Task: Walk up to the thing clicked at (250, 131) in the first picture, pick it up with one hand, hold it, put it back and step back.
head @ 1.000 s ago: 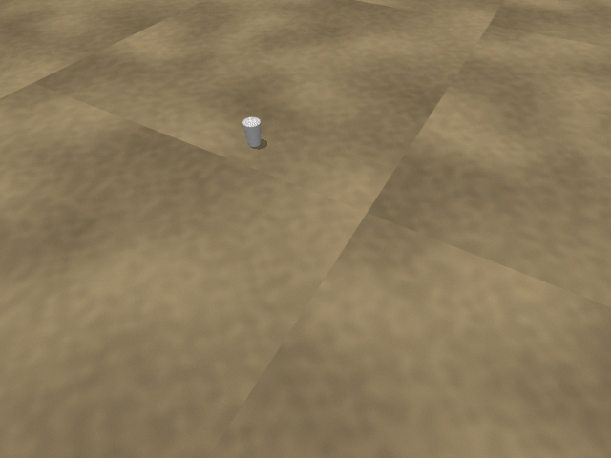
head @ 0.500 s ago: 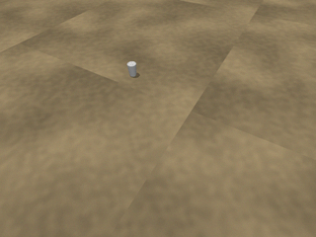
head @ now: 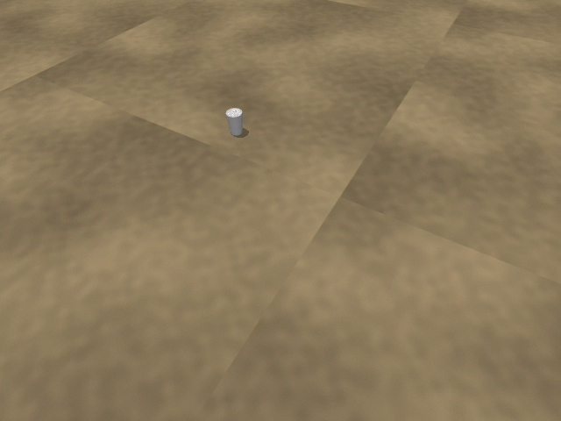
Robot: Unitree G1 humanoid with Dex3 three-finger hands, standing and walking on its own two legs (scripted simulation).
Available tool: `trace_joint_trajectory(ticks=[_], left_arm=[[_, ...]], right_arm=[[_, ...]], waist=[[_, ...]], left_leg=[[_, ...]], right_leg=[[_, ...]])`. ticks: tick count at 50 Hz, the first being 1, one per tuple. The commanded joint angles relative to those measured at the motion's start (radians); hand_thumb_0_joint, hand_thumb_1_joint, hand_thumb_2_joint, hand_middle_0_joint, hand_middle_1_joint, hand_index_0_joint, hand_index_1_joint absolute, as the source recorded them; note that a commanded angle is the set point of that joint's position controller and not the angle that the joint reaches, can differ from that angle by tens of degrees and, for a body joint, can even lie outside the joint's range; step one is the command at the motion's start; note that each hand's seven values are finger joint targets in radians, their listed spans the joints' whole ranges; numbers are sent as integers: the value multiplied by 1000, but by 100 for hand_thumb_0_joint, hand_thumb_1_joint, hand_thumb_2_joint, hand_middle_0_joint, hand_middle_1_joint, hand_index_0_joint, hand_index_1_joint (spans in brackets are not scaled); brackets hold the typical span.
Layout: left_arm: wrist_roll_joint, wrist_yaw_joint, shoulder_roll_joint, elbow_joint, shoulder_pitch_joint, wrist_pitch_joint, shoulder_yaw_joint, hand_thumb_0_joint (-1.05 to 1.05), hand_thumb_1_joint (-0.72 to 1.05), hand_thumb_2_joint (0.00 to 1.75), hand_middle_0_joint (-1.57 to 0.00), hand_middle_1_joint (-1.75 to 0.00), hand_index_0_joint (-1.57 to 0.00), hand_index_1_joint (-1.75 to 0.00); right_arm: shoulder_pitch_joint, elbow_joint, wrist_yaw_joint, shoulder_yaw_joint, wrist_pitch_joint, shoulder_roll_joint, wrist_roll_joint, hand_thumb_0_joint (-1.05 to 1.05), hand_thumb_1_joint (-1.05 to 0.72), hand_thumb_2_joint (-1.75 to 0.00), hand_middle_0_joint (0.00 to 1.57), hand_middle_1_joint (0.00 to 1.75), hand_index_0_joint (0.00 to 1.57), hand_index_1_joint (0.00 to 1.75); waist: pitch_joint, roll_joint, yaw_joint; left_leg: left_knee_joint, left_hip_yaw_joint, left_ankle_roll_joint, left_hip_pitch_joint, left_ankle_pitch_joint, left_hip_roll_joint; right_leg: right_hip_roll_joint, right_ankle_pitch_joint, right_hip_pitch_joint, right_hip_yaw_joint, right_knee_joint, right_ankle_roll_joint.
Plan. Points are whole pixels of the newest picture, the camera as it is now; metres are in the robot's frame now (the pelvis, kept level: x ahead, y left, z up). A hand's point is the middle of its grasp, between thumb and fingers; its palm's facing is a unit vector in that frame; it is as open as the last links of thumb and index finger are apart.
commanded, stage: stand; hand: left
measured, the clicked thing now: (235, 122) +1.78 +0.33 -0.72
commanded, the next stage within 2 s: walk up in 0.12 s
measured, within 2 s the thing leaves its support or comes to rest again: neither
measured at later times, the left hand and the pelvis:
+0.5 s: hand out of the picture +0.08 +0.36 -0.18, palm faces +0.08 -0.91 -0.40, open 7.4 cm; pelvis +0.09 +0.06 -0.03, yaw +5 degrees
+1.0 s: hand (147, 250) +0.48 +0.32 -0.14, palm faces +0.03 -0.92 -0.40, open 7.4 cm; pelvis +0.35 +0.03 -0.03, yaw +4 degrees
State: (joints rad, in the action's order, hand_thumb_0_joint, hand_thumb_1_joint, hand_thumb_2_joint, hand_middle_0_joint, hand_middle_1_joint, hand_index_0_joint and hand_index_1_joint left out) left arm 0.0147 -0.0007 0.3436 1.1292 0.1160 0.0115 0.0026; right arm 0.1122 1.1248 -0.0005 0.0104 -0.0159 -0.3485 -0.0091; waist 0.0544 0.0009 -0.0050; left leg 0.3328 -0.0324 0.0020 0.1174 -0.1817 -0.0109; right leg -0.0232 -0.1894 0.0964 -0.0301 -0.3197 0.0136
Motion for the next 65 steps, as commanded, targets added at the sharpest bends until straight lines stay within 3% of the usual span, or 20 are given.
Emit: trace_joint_trajectory(ticks=[1, 5, 6, 9, 12, 13, 17, 22, 23, 25, 28, 31, 41, 45, 46, 47, 48, 53, 62, 65], left_arm=[[-6, 11, 212, -59, -32, 22, 36, 0, 90, 90, -20, -30, -20, -30], [-5, 9, 214, -62, -33, 20, 37, 0, 90, 90, -20, -30, -20, -30], [7, -25, 342, -118, 26, 41, 111, 0, 90, 90, -20, -30, -20, -30], [21, -49, 287, -151, 27, 56, 117, 0, 90, 90, -20, -30, -20, -30], [27, -43, 381, -123, 208, 74, 149, 0, 90, 90, -20, -30, -20, -30], [32, -40, 414, -157, 168, 81, 158, 0, 90, 90, -20, -30, -20, -30], [27, -41, 395, -232, -2, 88, 145, 0, 90, 90, -20, -30, -20, -30], [13, -63, 343, -245, -8, 75, 124, 0, 90, 90, -20, -30, -20, -30], [14, -65, 294, -244, 35, 67, 103, 0, 90, 90, -20, -30, -20, -30], [1, -56, 271, -290, 11, 69, 85, 0, 90, 90, -20, -30, -20, -30], [-21, -58, 334, -227, 86, 70, 90, 0, 90, 90, -20, -30, -20, -30], [-7, -81, 327, -207, 134, 60, 97, 0, 90, 90, -20, -30, -20, -30], [-3, -113, 269, -295, -80, 65, 103, 0, 90, 90, -20, -30, -20, -30], [-9, -92, 286, -242, 100, 72, 126, 0, 90, 90, -20, -30, -20, -30], [-5, -75, 337, -204, 260, 78, 151, 0, 90, 90, -20, -30, -20, -30], [-1, -63, 450, -205, 351, 84, 180, 0, 90, 90, -20, -30, -20, -30], [-19, -57, 475, -225, 329, 83, 177, 0, 90, 90, -20, -30, -20, -30], [-23, -42, 332, -285, 109, 93, 131, 0, 90, 90, -20, -30, -20, -30], [-5, -59, 361, -337, 109, 108, 132, 0, 90, 90, -20, -30, -20, -30], [-1, -58, 364, -341, 80, 97, 124, 0, 90, 90, -20, -30, -20, -30]], right_arm=[[-35, -62, 12, -38, -19, -214, 4, 0, -90, -90, 20, 30, 20, 30], [-31, -63, 13, -36, -18, -212, 3, 0, -90, -90, 20, 30, 20, 30], [28, -120, -20, -116, -37, -316, -13, 0, -90, -90, 20, 30, 20, 30], [-48, -172, -50, -128, -40, -289, -23, 0, -90, -90, 20, 30, 20, 30], [-178, -249, -59, -115, -52, -214, -21, 0, -90, -90, 20, 30, 20, 30], [-176, -258, -57, -115, -55, -233, -26, 0, -90, -90, 20, 30, 20, 30], [-44, -231, -89, -139, -60, -279, -12, 0, -90, -90, 20, 30, 20, 30], [192, -165, -90, -179, -55, -282, -19, 0, -90, -90, 20, 30, 20, 30], [329, -133, -74, -198, -60, -316, -29, 0, -90, -90, 20, 30, 20, 30], [344, -189, -57, -221, -71, -494, -15, 0, -90, -90, 20, 30, 20, 30], [145, -255, -43, -174, -81, -385, 4, 0, -90, -90, 20, 30, 20, 30], [119, -272, -47, -151, -97, -340, 9, 0, -90, -90, 20, 30, 20, 30], [188, -277, -49, -154, -106, -355, 6, 0, -90, -90, 20, 30, 20, 30], [180, -296, -35, -146, -91, -335, -6, 0, -90, -90, 20, 30, 20, 30], [220, -299, -34, -125, -89, -281, -11, 0, -90, -90, 20, 30, 20, 30], [273, -331, -33, -104, -93, -212, 16, 0, -90, -90, 20, 30, 20, 30], [212, -324, -25, -120, -90, -299, 16, 0, -90, -90, 20, 30, 20, 30], [244, -249, -50, -124, -70, -281, 10, 0, -90, -90, 20, 30, 20, 30], [70, -307, -93, -138, -74, -245, -10, 0, -90, -90, 20, 30, 20, 30], [168, -276, -83, -154, -79, -270, -14, 0, -90, -90, 20, 30, 20, 30]], waist=[[-78, 0, 2], [-87, 6, 3], [-196, 5, -8], [0, 37, -47], [36, -187, -155], [69, -153, -139], [96, -153, -21], [-56, -16, 93], [-139, 114, 157], [-122, 275, 165], [-4, 50, 32], [25, 98, 5], [47, 85, 46], [-93, -4, -68], [-190, -123, -133], [-258, -356, -142], [-244, -284, -152], [-25, -159, -11], [-3, -101, -30], [-29, -53, 43]], left_leg=[[-47, -95, 25, -1, 190, 129], [-46, -91, 25, 3, 183, 130], [34, -136, 114, 22, -387, 108], [65, -220, 135, 281, -497, 152], [441, 42, 35, 681, -277, 6], [523, -27, 23, 715, -307, 83], [412, -66, 17, 478, -272, 161], [221, 153, 28, -153, 22, 15], [227, 117, 56, -366, -83, 4], [-213, -736, 246, -248, -727, 419], [-130, -402, 220, -80, -450, 353], [-179, -201, 209, 57, -302, 307], [-138, -19, 184, -2, -45, 261], [259, 85, 126, 41, 317, 192], [537, 121, 92, 189, 228, 131], [846, 162, 42, 464, -130, -7], [928, 38, 43, 580, -325, 6], [771, -21, 35, 421, -96, 130], [282, 86, -4, 261, 90, 126], [266, 123, 11, 52, 49, 90]], right_leg=[[-117, 142, -27, 89, 47, -34], [-119, 145, -40, 91, 47, -35], [-68, -343, -62, 46, -86, -74], [-117, -479, 90, 129, -150, -117], [-367, -561, -256, 466, 186, -252], [-478, -534, -219, 561, 245, -310], [-364, -426, -33, 277, 208, -240], [-165, -150, 278, -68, -133, -137], [-107, -101, 415, -115, -424, -118], [42, -388, 646, 78, -883, -79], [-92, -166, 605, 157, -830, -61], [-126, -105, 485, 93, -664, -18], [-98, 126, 386, -11, -269, -35], [-10, 42, 9, -89, -198, -77], [-29, -49, -225, -37, -202, -95], [-324, -296, -411, 460, -45, -194], [-432, -308, -391, 699, 60, -290], [-243, -173, 80, 214, 91, -211], [-231, -208, 171, 60, 91, -213], [-222, -172, 254, 42, -52, -186]])
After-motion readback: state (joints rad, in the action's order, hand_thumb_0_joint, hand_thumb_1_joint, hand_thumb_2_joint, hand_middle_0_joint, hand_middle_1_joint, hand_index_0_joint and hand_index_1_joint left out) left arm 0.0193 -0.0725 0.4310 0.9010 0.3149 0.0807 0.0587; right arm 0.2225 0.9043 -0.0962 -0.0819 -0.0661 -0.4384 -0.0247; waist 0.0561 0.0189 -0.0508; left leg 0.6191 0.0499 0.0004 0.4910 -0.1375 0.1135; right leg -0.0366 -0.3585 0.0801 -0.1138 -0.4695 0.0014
